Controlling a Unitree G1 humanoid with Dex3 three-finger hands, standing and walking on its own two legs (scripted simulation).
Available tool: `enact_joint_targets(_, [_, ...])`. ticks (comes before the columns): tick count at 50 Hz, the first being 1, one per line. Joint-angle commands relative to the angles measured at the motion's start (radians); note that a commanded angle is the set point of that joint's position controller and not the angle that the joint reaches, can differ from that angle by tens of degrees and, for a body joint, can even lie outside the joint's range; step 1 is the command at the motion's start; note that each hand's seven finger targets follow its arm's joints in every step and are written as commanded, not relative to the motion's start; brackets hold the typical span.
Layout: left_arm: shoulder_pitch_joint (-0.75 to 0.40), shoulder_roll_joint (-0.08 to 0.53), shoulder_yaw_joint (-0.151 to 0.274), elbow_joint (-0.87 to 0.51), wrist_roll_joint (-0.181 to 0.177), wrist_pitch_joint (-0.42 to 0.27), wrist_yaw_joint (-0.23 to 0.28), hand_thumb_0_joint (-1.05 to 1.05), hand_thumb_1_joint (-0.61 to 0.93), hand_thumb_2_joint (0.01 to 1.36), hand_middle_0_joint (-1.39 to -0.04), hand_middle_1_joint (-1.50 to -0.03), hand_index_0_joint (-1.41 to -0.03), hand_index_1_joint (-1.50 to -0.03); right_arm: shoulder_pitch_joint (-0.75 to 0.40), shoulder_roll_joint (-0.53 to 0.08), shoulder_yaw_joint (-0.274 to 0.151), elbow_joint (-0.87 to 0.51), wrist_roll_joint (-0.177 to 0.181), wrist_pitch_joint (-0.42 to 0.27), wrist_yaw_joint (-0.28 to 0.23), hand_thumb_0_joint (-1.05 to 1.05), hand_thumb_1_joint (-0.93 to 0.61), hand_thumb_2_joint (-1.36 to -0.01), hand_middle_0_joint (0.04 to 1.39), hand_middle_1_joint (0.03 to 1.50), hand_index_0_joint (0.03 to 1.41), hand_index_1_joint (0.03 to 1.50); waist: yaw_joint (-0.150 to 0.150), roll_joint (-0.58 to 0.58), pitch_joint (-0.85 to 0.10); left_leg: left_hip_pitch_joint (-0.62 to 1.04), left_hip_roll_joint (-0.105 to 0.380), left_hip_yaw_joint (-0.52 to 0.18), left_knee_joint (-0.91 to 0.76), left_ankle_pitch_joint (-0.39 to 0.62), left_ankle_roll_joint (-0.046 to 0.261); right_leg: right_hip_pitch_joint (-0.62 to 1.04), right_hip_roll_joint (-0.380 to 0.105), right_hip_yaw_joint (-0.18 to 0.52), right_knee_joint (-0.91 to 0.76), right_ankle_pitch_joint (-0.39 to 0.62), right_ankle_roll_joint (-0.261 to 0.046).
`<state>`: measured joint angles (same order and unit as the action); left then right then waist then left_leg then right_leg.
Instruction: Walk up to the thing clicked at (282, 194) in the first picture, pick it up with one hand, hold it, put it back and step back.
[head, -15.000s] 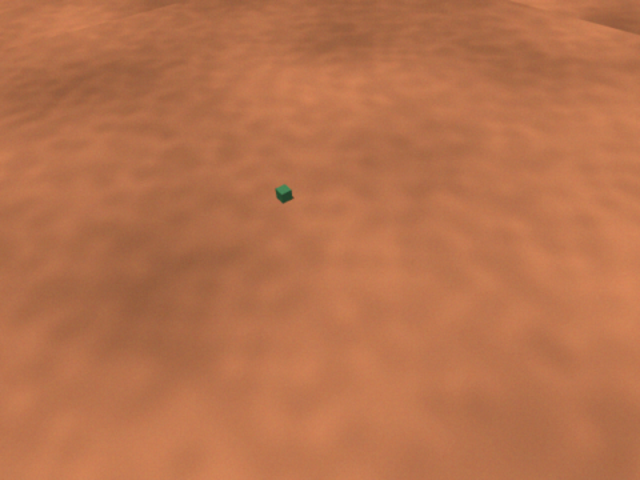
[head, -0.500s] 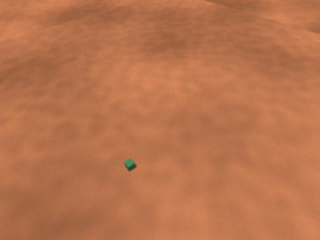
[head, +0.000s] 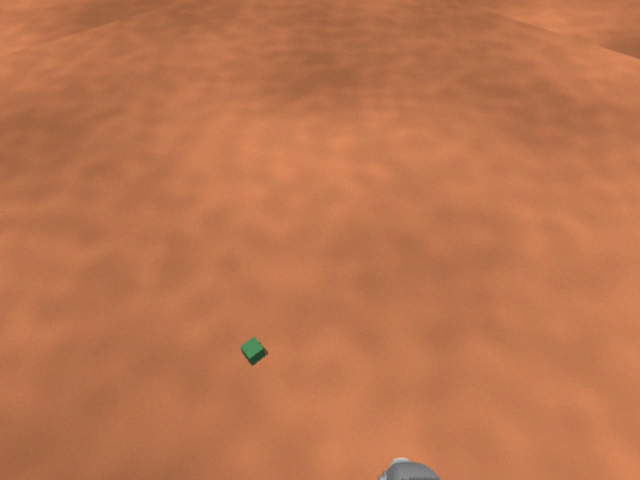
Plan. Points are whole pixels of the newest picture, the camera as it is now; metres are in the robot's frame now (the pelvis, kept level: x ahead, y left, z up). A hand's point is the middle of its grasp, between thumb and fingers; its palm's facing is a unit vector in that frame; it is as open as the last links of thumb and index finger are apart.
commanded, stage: walk up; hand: left
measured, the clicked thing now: (253, 351) +0.63 +0.24 -0.75
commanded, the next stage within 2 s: stand in 1.94 s
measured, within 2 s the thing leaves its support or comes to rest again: neither
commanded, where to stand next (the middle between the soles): +0.26 +0.00 m, yaw +1 degrees
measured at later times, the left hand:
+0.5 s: hand (145, 459) +0.20 +0.28 -0.17, palm faces +0.00 -0.93 -0.36, open 7.4 cm
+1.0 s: hand (175, 388) +0.30 +0.25 -0.15, palm faces -0.02 -0.93 -0.36, open 7.4 cm
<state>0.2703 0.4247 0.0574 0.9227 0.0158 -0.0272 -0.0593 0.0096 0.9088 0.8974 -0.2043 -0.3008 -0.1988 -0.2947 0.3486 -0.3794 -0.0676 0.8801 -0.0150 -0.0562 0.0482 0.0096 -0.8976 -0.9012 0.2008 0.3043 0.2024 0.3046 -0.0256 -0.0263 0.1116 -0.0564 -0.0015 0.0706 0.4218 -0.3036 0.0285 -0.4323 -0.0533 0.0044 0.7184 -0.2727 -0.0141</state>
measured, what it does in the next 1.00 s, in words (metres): walks ahead: right foot, then left foot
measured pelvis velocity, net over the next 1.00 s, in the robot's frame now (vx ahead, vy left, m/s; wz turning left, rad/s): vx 0.21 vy -0.01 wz -0.02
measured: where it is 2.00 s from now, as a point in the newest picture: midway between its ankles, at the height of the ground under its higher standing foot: outside the picture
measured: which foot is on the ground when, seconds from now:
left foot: down 0.00-0.12, up 0.14-0.44, down 0.46-1.00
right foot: up 0.00-0.08, down 0.10-0.46, up 0.48-0.68, down 0.70-1.00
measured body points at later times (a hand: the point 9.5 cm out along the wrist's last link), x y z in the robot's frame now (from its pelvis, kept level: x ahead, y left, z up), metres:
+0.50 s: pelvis +0.15 +0.01 -0.02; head +0.16 +0.02 +0.43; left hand +0.20 +0.33 -0.14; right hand +0.21 -0.31 -0.12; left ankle +0.22 +0.13 -0.74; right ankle +0.14 -0.13 -0.73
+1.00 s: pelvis +0.21 -0.01 -0.01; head +0.23 -0.01 +0.44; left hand +0.30 +0.30 -0.13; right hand +0.29 -0.31 -0.14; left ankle +0.22 +0.13 -0.74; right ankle +0.20 -0.13 -0.74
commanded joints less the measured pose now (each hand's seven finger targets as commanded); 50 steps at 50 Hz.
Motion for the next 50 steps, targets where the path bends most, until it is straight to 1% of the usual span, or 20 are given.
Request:
enact_joint_targets(1, [-0.018,0.152,0.052,-0.104,0.002,-0.033,0.002,0.0,0.9,0.9,-0.2,-0.3,-0.2,-0.3,-0.028,-0.269,-0.069,-0.117,0.01,-0.019,-0.017,0.0,-0.9,-0.9,0.2,0.3,0.2,0.3,0.009,0.16,-0.023,-0.165,0.23,-0.151,-0.074,0.272,0.153,0.174,0.019,-0.045,-0.097,0.09,-0.021])
enact_joint_targets(4, [0.122,0.187,0.079,-0.073,0.003,-0.045,0.015,0.0,0.9,0.9,-0.2,-0.3,-0.2,-0.3,-0.039,-0.229,-0.049,-0.143,0.01,-0.009,-0.018,0.0,-0.9,-0.9,0.2,0.3,0.2,0.3,0.095,0.026,-0.072,-0.295,0.169,-0.116,0.176,0.221,0.106,0.433,0.057,-0.043,-0.172,0.079,-0.042])
enact_joint_targets(5, [0.194,0.241,0.099,-0.073,0.011,-0.055,0.027,0.0,0.9,0.9,-0.2,-0.3,-0.2,-0.3,0.008,-0.18,-0.029,-0.15,0.013,-0.012,-0.018,0.0,-0.9,-0.9,0.2,0.3,0.2,0.3,0.131,-0.152,-0.117,-0.388,0.078,-0.046,0.45,0.155,0.073,0.531,-0.048,0.133,-0.302,-0.08,-0.088])
enact_joint_targets(6, [0.222,0.322,0.112,-0.102,0.003,-0.066,0.034,0.0,0.9,0.9,-0.2,-0.3,-0.2,-0.3,0.048,-0.152,-0.016,-0.162,0.015,-0.009,-0.017,0.0,-0.9,-0.9,0.2,0.3,0.2,0.3,0.121,-0.273,-0.152,-0.558,-0.058,-0.011,0.689,-0.224,0.021,0.579,-0.345,0.637,-0.475,-0.218,-0.215])
enact_joint_targets(7, [0.16,0.331,0.106,-0.118,-0.009,-0.064,0.033,0.0,0.9,0.9,-0.2,-0.3,-0.2,-0.3,0.031,-0.249,-0.044,-0.13,0.001,0.005,-0.032,0.0,-0.9,-0.9,0.2,0.3,0.2,0.3,0.105,-0.132,-0.102,-0.525,0.001,-0.126,0.78,-0.297,0.02,0.419,-0.402,0.723,-0.476,-0.288,-0.3])
enact_joint_targets(12, [0.034,0.228,0.079,-0.158,-0.012,-0.064,0.036,0.0,0.9,0.9,-0.2,-0.3,-0.2,-0.3,0.102,-0.226,-0.043,-0.068,0.007,0.004,-0.009,0.0,-0.9,-0.9,0.2,0.3,0.2,0.3,0.027,-0.129,-0.024,-0.424,0.085,-0.11,0.59,-0.079,-0.007,0.206,-0.19,0.247,-0.464,-0.061,-0.221])
enact_joint_targets(15, [0.033,0.229,0.076,-0.178,0.003,-0.061,0.032,0.0,0.9,0.9,-0.2,-0.3,-0.2,-0.3,0.057,-0.199,-0.043,-0.077,-0.007,0.004,0.001,0.0,-0.9,-0.9,0.2,0.3,0.2,0.3,0.039,-0.139,-0.017,-0.381,0.075,-0.053,0.405,-0.084,-0.027,0.153,-0.164,0.161,-0.445,-0.03,-0.223])
enact_joint_targets(18, [0.015,0.209,0.057,-0.189,0.003,-0.046,0.038,0.0,0.9,0.9,-0.2,-0.3,-0.2,-0.3,0.026,-0.17,-0.037,-0.076,-0.007,-0.006,-0.017,0.0,-0.9,-0.9,0.2,0.3,0.2,0.3,0.044,-0.124,-0.066,-0.242,0.054,-0.022,0.262,0.027,-0.036,0.102,-0.17,0.12,-0.344,0.209,-0.206])
enact_joint_targets(21, [-0.031,0.163,0.032,-0.179,-0.012,-0.018,0.044,0.0,0.9,0.9,-0.2,-0.3,-0.2,-0.3,0.051,-0.172,-0.038,-0.042,-0.01,-0.02,-0.041,0.0,-0.9,-0.9,0.2,0.3,0.2,0.3,-0.002,-0.04,-0.135,-0.04,0.013,-0.016,0.109,0.19,-0.015,0.011,-0.109,0.058,-0.137,0.188,-0.137])
enact_joint_targets(22, [-0.023,0.122,0.016,-0.179,-0.017,-0.009,0.046,0.0,0.9,0.9,-0.2,-0.3,-0.2,-0.3,0.051,-0.213,-0.046,-0.047,-0.017,-0.025,-0.05,0.0,-0.9,-0.9,0.2,0.3,0.2,0.3,-0.01,0.056,-0.131,-0.018,0.105,-0.133,0.015,0.186,0.012,-0.04,-0.058,0.037,-0.065,0.069,-0.089])
enact_joint_targets(23, [0.024,0.081,0.002,-0.196,-0.018,-0.007,0.043,0.0,0.9,0.9,-0.2,-0.3,-0.2,-0.3,0.075,-0.29,-0.062,-0.073,-0.023,-0.038,-0.051,0.0,-0.9,-0.9,0.2,0.3,0.2,0.3,-0.003,0.224,-0.147,-0.012,0.317,-0.455,-0.101,0.114,0.075,-0.089,0.059,-0.002,0.095,-0.16,-0.03])
enact_joint_targets(24, [0.047,0.168,0.028,-0.15,-0.019,0.006,0.055,0.0,0.9,0.9,-0.2,-0.3,-0.2,-0.3,0.038,-0.356,-0.073,-0.077,-0.009,-0.036,-0.05,0.0,-0.9,-0.9,0.2,0.3,0.2,0.3,-0.003,0.195,-0.12,-0.124,0.406,-0.581,-0.153,-0.09,0.203,-0.051,0.059,0.038,0.205,-0.349,-0.031])
enact_joint_targets(26, [0.059,0.193,0.034,-0.116,-0.01,0.01,0.058,0.0,0.9,0.9,-0.2,-0.3,-0.2,-0.3,-0.05,-0.317,-0.063,-0.094,-0.007,-0.029,-0.055,0.0,-0.9,-0.9,0.2,0.3,0.2,0.3,0.023,0.166,-0.061,-0.159,0.368,-0.506,-0.142,-0.172,0.224,-0.082,0.013,0.078,0.254,-0.308,-0.032])
enact_joint_targets(34, [0.099,0.15,0.039,0.0,0.006,-0.01,0.056,0.0,0.9,0.9,-0.2,-0.3,-0.2,-0.3,-0.162,-0.246,-0.015,-0.086,0.006,0.002,-0.049,0.0,-0.9,-0.9,0.2,0.3,0.2,0.3,0.065,0.166,-0.116,-0.334,0.211,-0.179,0.079,0.106,0.093,0.287,0.044,-0.039,-0.196,0.0,-0.024])
enact_joint_targets(35, [0.081,0.17,0.043,-0.005,0.01,-0.016,0.061,0.0,0.9,0.9,-0.2,-0.3,-0.2,-0.3,-0.156,-0.208,0.0,-0.082,0.015,0.006,-0.049,0.0,-0.9,-0.9,0.2,0.3,0.2,0.3,0.07,0.103,-0.119,-0.353,0.182,-0.15,0.126,0.102,0.051,0.305,0.002,0.031,-0.256,0.038,-0.042])
enact_joint_targets(37, [-0.039,0.251,0.041,-0.029,0.002,-0.025,0.059,0.0,0.9,0.9,-0.2,-0.3,-0.2,-0.3,-0.137,-0.173,0.007,-0.054,0.025,0.016,-0.053,0.0,-0.9,-0.9,0.2,0.3,0.2,0.3,0.01,-0.054,-0.078,-0.259,0.043,-0.059,0.241,-0.088,-0.012,0.111,-0.214,0.321,-0.356,0.017,-0.159])
enact_joint_targets(38, [-0.094,0.24,0.032,-0.041,0.0,-0.024,0.056,0.0,0.9,0.9,-0.2,-0.3,-0.2,-0.3,-0.129,-0.183,0.004,-0.026,0.023,0.015,-0.055,0.0,-0.9,-0.9,0.2,0.3,0.2,0.3,-0.005,-0.042,-0.069,-0.181,0.048,-0.072,0.21,-0.08,-0.01,0.058,-0.209,0.286,-0.331,0.064,-0.165])
enact_joint_targets(41, [-0.096,0.177,0.009,-0.012,-0.016,-0.02,0.057,0.0,0.9,0.9,-0.2,-0.3,-0.2,-0.3,-0.157,-0.225,0.003,0.02,0.024,-0.004,-0.053,0.0,-0.9,-0.9,0.2,0.3,0.2,0.3,0.016,-0.016,-0.122,-0.114,0.128,-0.146,0.099,0.245,0.024,0.12,-0.072,0.091,-0.228,0.214,-0.053])
enact_joint_targets(44, [-0.092,0.186,0.011,0.027,-0.015,-0.02,0.062,0.0,0.9,0.9,-0.2,-0.3,-0.2,-0.3,-0.181,-0.216,0.014,0.048,0.028,-0.003,-0.054,0.0,-0.9,-0.9,0.2,0.3,0.2,0.3,0.026,-0.045,-0.177,-0.104,0.132,-0.116,0.122,0.398,0.026,0.238,-0.072,0.075,-0.225,0.363,-0.048])
enact_joint_targets(50, [-0.167,0.167,0.0,0.06,-0.021,-0.006,0.065,0.0,0.9,0.9,-0.2,-0.3,-0.2,-0.3,-0.234,-0.211,0.018,0.109,0.025,0.009,-0.058,0.0,-0.9,-0.9,0.2,0.3,0.2,0.3,0.026,-0.006,-0.156,-0.087,0.127,-0.116,0.04,0.343,0.01,0.25,-0.077,0.064,-0.283,0.274,-0.041])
